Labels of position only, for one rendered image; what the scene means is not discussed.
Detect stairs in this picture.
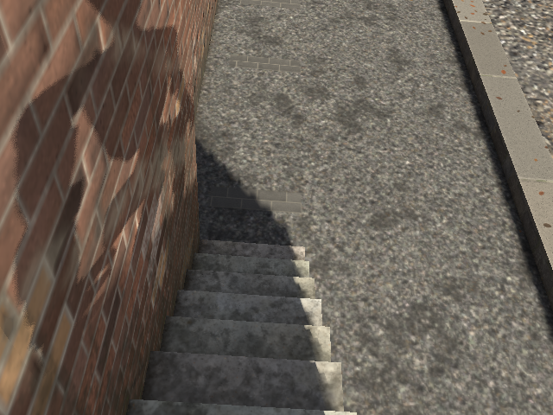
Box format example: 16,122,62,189
126,239,357,415

